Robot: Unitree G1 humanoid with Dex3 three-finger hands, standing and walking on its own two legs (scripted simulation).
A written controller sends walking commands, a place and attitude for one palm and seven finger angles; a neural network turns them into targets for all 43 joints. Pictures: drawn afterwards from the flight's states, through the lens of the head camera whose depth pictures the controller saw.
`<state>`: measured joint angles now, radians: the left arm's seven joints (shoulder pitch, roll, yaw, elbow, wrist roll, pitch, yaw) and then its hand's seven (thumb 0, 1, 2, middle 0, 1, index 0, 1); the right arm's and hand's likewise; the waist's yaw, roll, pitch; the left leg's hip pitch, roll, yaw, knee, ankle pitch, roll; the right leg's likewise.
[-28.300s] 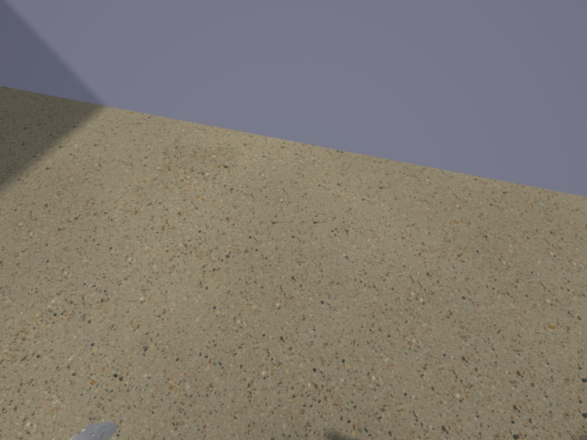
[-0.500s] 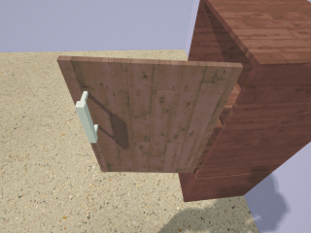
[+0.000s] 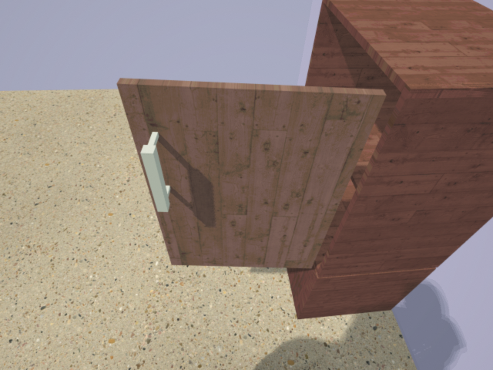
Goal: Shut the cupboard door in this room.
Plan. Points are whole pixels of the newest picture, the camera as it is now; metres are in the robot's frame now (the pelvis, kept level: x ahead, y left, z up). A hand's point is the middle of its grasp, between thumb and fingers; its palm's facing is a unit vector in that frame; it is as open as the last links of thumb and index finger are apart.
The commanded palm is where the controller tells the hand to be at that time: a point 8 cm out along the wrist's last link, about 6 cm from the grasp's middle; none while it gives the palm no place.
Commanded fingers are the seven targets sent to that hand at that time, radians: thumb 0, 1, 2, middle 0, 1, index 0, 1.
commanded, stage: come to a stop and stand still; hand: left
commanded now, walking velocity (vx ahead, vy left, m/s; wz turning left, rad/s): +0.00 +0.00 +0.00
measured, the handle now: (159, 173) +0.44 +0.20 +0.06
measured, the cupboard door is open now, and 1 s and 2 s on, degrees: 84 84 84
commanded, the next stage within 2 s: look again from close up in 0.46 s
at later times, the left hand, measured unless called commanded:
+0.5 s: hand out of the picture -0.03 +0.17 -0.18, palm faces +0.01 -0.99 -0.15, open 7.3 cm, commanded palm none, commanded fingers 0.00 0.90 0.90 -0.20 -0.30 -0.20 -0.30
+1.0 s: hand out of the picture -0.02 +0.17 -0.18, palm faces +0.01 -0.99 -0.14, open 7.3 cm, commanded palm none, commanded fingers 0.00 0.90 0.90 -0.20 -0.30 -0.20 -0.30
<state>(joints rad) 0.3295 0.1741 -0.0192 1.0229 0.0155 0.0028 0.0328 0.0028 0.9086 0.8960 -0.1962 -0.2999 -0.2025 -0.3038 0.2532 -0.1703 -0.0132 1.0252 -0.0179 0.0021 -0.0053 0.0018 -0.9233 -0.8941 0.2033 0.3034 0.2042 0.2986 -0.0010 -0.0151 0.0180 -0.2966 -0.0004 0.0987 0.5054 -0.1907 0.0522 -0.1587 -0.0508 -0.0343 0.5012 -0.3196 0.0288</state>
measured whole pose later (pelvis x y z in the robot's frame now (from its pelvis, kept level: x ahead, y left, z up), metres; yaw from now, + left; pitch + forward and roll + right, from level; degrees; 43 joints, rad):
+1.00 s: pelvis +0.00 +0.01 +0.01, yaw -1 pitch -2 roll +0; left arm 0.35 0.16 -0.02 1.09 0.01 -0.01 0.03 0.00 0.91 0.90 -0.20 -0.30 -0.20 -0.30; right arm 0.27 -0.14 -0.01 1.13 -0.01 -0.01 -0.01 0.01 -0.92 -0.89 0.20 0.30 0.20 0.30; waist 0.00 -0.04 0.03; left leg -0.24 -0.01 0.11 0.41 -0.14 0.06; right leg -0.11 -0.06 -0.02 0.41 -0.26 0.05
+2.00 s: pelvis +0.01 -0.03 -0.07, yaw +2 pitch +12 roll -1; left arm 0.53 0.24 0.18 -0.16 -0.33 -0.31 -0.28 0.02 0.90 0.90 -0.81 -0.97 -0.82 -0.97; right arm 0.29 -0.20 0.00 0.55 0.04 -0.19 -0.07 0.01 -0.90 -0.89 0.21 0.30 0.21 0.30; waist 0.02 0.04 -0.13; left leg -0.83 0.03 0.01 1.04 -0.42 0.01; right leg -0.68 0.02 -0.08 1.03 -0.57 -0.04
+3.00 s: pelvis +0.00 -0.01 -0.03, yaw +2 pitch +3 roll -2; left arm 0.34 0.27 0.16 -0.13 -0.30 -0.18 -0.21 0.02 0.90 0.90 -1.30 -1.50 -1.30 -1.50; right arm 0.27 -0.26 0.04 0.57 0.05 -0.23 -0.05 0.01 -0.90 -0.89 0.20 0.30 0.21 0.30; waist 0.01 0.04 -0.06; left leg -0.54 0.01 0.02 0.79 -0.31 0.03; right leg -0.39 0.01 -0.07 0.77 -0.44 -0.02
